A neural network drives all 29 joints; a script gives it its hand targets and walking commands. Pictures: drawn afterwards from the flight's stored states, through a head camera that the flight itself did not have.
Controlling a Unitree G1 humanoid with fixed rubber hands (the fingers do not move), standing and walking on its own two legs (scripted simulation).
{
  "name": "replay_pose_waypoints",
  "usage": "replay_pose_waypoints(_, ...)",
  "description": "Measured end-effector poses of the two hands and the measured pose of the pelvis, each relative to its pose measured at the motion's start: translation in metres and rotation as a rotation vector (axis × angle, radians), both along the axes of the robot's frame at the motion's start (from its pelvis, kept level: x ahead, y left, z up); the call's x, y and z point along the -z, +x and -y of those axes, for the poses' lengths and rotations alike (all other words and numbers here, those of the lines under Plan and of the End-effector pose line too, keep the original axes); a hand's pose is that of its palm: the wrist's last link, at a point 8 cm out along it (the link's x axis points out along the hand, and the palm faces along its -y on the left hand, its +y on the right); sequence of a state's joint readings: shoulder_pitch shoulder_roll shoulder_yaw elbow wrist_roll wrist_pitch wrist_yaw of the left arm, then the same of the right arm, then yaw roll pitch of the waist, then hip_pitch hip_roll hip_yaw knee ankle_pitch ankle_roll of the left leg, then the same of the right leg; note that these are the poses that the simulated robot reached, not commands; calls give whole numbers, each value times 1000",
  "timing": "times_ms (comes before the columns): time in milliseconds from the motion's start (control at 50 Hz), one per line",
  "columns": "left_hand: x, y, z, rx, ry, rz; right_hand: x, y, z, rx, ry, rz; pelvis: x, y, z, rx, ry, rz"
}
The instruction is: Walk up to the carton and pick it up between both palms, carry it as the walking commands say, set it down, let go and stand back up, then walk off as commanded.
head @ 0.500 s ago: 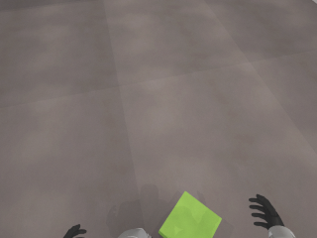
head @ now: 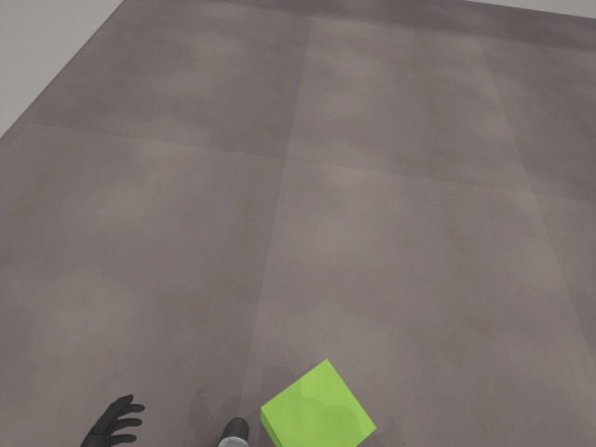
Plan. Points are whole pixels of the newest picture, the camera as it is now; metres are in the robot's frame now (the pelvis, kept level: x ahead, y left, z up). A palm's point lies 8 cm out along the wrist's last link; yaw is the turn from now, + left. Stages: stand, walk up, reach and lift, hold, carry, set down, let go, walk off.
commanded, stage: walk off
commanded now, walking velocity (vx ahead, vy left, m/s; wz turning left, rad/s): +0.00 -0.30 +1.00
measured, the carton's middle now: (312, 424) +0.22 -0.09 -0.65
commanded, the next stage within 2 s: stand in 0.30 s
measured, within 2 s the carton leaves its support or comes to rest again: neither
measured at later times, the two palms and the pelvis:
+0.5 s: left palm out of the picture -0.17 +0.11 -0.14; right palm (435, 353) +0.26 -0.23 -0.10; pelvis -0.03 -0.12 -0.01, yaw +27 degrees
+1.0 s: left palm out of the picture -0.04 +0.08 -0.11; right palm (519, 394) +0.20 -0.37 -0.13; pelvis +0.00 -0.19 +0.00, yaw +31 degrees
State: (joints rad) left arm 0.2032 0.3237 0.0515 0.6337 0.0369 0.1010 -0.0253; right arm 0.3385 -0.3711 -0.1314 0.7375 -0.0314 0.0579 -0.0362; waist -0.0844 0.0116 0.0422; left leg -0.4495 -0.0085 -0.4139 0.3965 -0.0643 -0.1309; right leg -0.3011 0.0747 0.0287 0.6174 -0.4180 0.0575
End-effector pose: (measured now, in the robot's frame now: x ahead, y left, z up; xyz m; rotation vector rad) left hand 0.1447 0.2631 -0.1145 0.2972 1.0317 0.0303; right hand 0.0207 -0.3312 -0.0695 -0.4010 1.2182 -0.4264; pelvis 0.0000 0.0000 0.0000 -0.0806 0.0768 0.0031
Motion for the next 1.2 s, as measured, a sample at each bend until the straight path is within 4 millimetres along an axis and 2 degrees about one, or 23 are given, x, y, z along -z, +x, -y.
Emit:
replay_pose_waypoints(60,-3,-78,-7,-136,99,-74,23,52,25,-126,11,82,12,-16,25,-51,66,-4)
replay_pose_waypoints(100,-13,-123,0,-212,115,-121,30,84,22,-199,52,112,8,-22,37,-106,82,-1)
replay_pose_waypoints(140,-22,-156,12,-279,125,-141,31,114,14,-282,105,137,2,-24,47,-155,97,1)
replay_pose_waypoints(180,-29,-173,27,-343,133,-125,33,137,5,-359,152,146,-2,-25,57,-204,110,3)
replay_pose_waypoints(260,-30,-193,59,-463,116,-73,41,171,-16,-504,226,118,-1,-25,76,-302,119,3)
replay_pose_waypoints(320,-17,-217,86,-553,82,-88,46,198,-42,-615,267,117,4,-25,90,-370,119,2)
replay_pose_waypoints(400,8,-271,126,-668,26,-204,43,232,-88,-734,322,188,13,-26,103,-430,113,4)
replay_pose_waypoints(440,19,-299,142,-711,2,-271,40,241,-104,-775,334,236,18,-27,108,-448,107,7)
replay_pose_waypoints(480,22,-312,153,-731,-16,-308,34,239,-105,-790,331,255,17,-28,113,-464,112,18)
replay_pose_waypoints(540,16,-302,154,-738,-29,-273,28,225,-83,-770,301,217,8,-24,121,-484,97,38)
replay_pose_waypoints(640,0,-256,148,-693,-13,-150,29,211,-43,-741,282,159,-2,-18,140,-503,77,40)
replay_pose_waypoints(740,-4,-204,153,-630,51,-43,53,205,5,-691,294,112,10,-5,167,-510,104,33)
replay_pose_waypoints(800,-13,-187,166,-621,64,-2,62,196,26,-658,301,52,7,-1,177,-526,115,31)
replay_pose_waypoints(880,-21,-183,180,-637,60,9,64,187,36,-651,321,1,0,1,185,-533,130,30)
replay_pose_waypoints(960,-16,-183,187,-653,39,13,64,178,38,-660,321,-30,0,0,189,-533,127,34)
replay_pose_waypoints(1060,2,-196,189,-685,-5,-10,63,168,34,-675,299,-34,5,-3,189,-534,116,49)
replay_pose_waypoints(1200,8,-214,209,-711,-57,-73,56,166,24,-673,308,-26,-2,0,188,-534,114,60)
